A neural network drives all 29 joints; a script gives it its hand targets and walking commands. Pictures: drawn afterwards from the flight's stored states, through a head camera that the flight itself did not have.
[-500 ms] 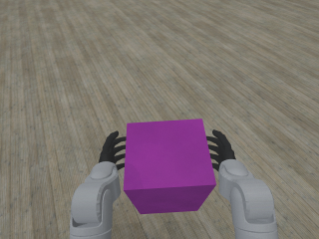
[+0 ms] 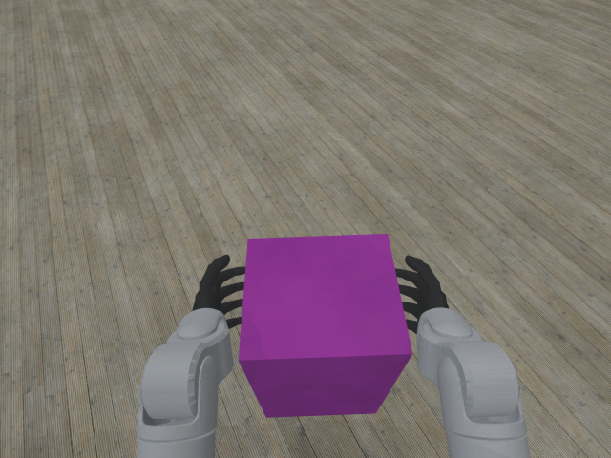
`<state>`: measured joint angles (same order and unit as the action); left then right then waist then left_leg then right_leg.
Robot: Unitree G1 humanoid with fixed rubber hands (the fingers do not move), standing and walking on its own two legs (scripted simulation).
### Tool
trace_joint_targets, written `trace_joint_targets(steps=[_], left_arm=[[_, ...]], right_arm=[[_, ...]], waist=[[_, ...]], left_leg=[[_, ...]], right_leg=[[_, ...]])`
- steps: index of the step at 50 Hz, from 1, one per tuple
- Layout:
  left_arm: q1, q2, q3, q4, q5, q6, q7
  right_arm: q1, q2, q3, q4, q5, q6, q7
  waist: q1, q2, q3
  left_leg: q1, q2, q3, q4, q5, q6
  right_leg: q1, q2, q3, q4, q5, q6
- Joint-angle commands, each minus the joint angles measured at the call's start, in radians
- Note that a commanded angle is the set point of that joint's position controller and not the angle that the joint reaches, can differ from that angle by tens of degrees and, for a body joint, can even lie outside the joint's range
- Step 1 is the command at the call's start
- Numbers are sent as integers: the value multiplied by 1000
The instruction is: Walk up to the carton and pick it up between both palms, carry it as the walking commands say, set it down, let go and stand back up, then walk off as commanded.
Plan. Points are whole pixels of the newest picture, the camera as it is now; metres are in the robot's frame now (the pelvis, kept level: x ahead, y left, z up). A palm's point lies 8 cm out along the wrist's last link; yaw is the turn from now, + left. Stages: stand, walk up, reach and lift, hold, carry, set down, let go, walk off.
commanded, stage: carry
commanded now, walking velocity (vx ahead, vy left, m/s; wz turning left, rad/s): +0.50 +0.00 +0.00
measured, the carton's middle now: (319, 336) +0.28 +0.00 +0.00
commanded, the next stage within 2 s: none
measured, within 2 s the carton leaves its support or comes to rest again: neither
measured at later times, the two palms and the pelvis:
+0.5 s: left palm (217, 152) +0.57 +0.16 +0.09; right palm (369, 144) +0.59 -0.10 +0.08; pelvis +0.31 +0.01 +0.00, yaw +3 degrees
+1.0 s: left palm (233, 63) +0.87 +0.16 +0.09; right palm (349, 60) +0.89 -0.10 +0.09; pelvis +0.61 +0.02 +0.00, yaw +3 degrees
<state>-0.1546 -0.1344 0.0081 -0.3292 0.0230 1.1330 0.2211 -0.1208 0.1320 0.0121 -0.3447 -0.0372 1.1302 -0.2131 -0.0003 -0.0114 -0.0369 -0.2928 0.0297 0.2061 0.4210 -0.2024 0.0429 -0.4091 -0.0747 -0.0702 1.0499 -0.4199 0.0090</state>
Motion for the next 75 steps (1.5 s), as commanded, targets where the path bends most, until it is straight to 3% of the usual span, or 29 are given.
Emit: trace_joint_targets(steps=[1, 6, 9, 10, 11, 12, 13, 15, 22, 25, 26, 27, 28, 31, 39, 42, 43, 44, 45, 48, 55, 58, 59, 60, 61, 63, 65, 72, 75], left_arm=[[-321, -1046, -539, -130, -246, -52, -151], [-295, -996, -535, -159, -227, -49, -133], [-300, -960, -520, -144, -226, -24, -129], [-273, -948, -504, -126, -216, -16, -126], [-264, -929, -495, -104, -206, -12, -117], [-259, -933, -488, -92, -212, -11, -118], [-278, -959, -502, -111, -225, -12, -125], [-301, -1006, -510, -114, -234, -22, -139], [-316, -975, -545, -167, -270, -36, -148], [-317, -954, -551, -160, -257, -22, -142], [-337, -939, -552, -156, -246, -15, -140], [-364, -930, -562, -158, -251, -4, -142], [-360, -943, -561, -154, -257, 1, -145], [-351, -1024, -552, -126, -270, -20, -156], [-304, -996, -537, -160, -222, -39, -131], [-305, -958, -520, -145, -222, -15, -127], [-285, -945, -504, -131, -215, -6, -125], [-275, -929, -492, -111, -203, -3, -116], [-271, -931, -485, -95, -207, -2, -117], [-309, -1011, -509, -107, -227, -11, -138], [-329, -981, -543, -163, -267, -28, -147], [-329, -959, -550, -161, -259, -15, -141], [-340, -946, -551, -155, -247, -7, -140], [-369, -932, -558, -153, -247, 3, -141], [-376, -941, -561, -153, -255, 11, -144], [-371, -994, -557, -133, -272, 0, -155], [-356, -1041, -551, -126, -269, -17, -158], [-313, -996, -533, -160, -221, -34, -131], [-306, -957, -516, -144, -219, -9, -126]], right_arm=[[-418, 1015, 523, -207, 280, -61, 148], [-380, 968, 527, -201, 269, -50, 144], [-369, 919, 512, -178, 250, -25, 134], [-393, 895, 510, -179, 247, -14, 133], [-406, 876, 509, -191, 246, 1, 135], [-407, 877, 518, -191, 248, 8, 138], [-403, 912, 512, -173, 255, 4, 137], [-394, 957, 505, -146, 258, -9, 141], [-356, 957, 497, -164, 223, -40, 121], [-344, 936, 501, -167, 229, -28, 125], [-344, 930, 495, -157, 232, -22, 128], [-339, 890, 468, -139, 214, -19, 124], [-343, 894, 467, -135, 221, -23, 123], [-393, 989, 494, -167, 250, -44, 134], [-388, 965, 524, -197, 267, -42, 146], [-374, 916, 511, -176, 248, -17, 135], [-390, 894, 506, -174, 244, -6, 132], [-416, 877, 510, -191, 246, 8, 135], [-417, 877, 518, -191, 247, 16, 139], [-406, 956, 502, -142, 257, 1, 143], [-367, 960, 495, -156, 222, -33, 122], [-353, 938, 499, -163, 226, -22, 125], [-352, 932, 495, -151, 230, -15, 127], [-347, 903, 474, -135, 216, -11, 124], [-345, 884, 461, -123, 211, -14, 121], [-384, 946, 486, -156, 231, -25, 123], [-410, 1001, 497, -175, 254, -40, 136], [-398, 966, 525, -197, 267, -38, 145], [-379, 916, 510, -176, 248, -13, 134]], waist=[[0, 106, -293], [-9, 182, -279], [3, 81, -328], [30, 1, -354], [37, -241, -379], [38, -319, -359], [37, -161, -326], [32, -65, -277], [43, -175, -222], [17, -100, -291], [-7, -66, -345], [-27, 126, -377], [-22, 323, -395], [-9, 77, -373], [-9, 189, -270], [5, 90, -322], [27, 29, -365], [39, -216, -386], [38, -330, -376], [32, -53, -290], [42, -171, -220], [19, -110, -272], [3, -73, -329], [-24, 48, -360], [-31, 302, -422], [-24, 145, -389], [-7, 72, -348], [-9, 190, -278], [12, 86, -338]], left_leg=[[366, 268, -261, -182, 302, 124], [331, 208, -118, -163, 357, 84], [242, 134, -15, 70, 438, 8], [83, 107, 1, 242, 351, -31], [-162, 7, -15, 498, 92, -69], [-345, -61, -93, 657, -299, -65], [-389, -1, -176, 728, -307, -51], [-402, 70, -204, 583, -213, -57], [-121, -22, -19, 82, -36, -57], [194, -52, 52, -50, 110, -35], [380, 12, -33, -30, 94, -1], [495, 228, -403, -101, 126, 101], [643, 386, -673, -152, 262, 218], [539, 344, -460, -109, 429, 177], [343, 206, -108, -166, 400, 84], [272, 136, -4, 72, 500, 13], [132, 115, 4, 228, 414, -20], [-119, 19, -1, 490, 162, -62], [-324, -68, -83, 668, -279, -63], [-396, 70, -211, 616, -213, -48], [-123, -16, -21, 95, -49, -51], [144, -51, 56, -56, 116, -35], [321, -13, 10, -35, 111, -9], [459, 152, -264, -82, 120, 74], [626, 376, -648, -137, 243, 212], [600, 379, -543, -76, 505, 232], [512, 327, -414, -122, 424, 164], [346, 207, -107, -162, 394, 85], [269, 125, 12, 122, 568, 3]], right_leg=[[-131, -24, 9, -182, 27, 4], [33, 38, -92, -518, 171, -6], [332, 65, -145, -704, 269, -29], [512, -21, -23, -718, 259, -63], [648, -256, 393, -763, 371, -185], [719, -353, 535, -789, 556, -276], [698, -351, 446, -744, 679, -266], [640, -301, 292, -762, 600, -200], [469, -189, -11, -776, 661, -114], [371, -129, -109, -590, 672, -57], [241, -106, -108, -435, 623, -37], [39, -13, -121, -155, 411, -9], [-235, 87, -73, 54, -83, 2], [-272, -41, 77, 131, -7, -14], [29, 39, -100, -511, 177, -9], [313, 74, -162, -702, 282, -29], [508, 11, -79, -700, 269, -52], [641, -226, 336, -756, 327, -167], [732, -348, 542, -798, 524, -275], [645, -310, 295, -757, 605, -213], [462, -199, -18, -790, 629, -120], [394, -142, -116, -626, 638, -66], [296, -118, -126, -490, 626, -48], [110, -52, -132, -248, 485, -23], [-153, 62, -106, 27, 46, 3], [-292, -2, 36, 210, -70, -16], [-255, -51, 73, 50, 1, -16], [41, 41, -105, -518, 164, -12], [345, 62, -162, -712, 335, -29]])
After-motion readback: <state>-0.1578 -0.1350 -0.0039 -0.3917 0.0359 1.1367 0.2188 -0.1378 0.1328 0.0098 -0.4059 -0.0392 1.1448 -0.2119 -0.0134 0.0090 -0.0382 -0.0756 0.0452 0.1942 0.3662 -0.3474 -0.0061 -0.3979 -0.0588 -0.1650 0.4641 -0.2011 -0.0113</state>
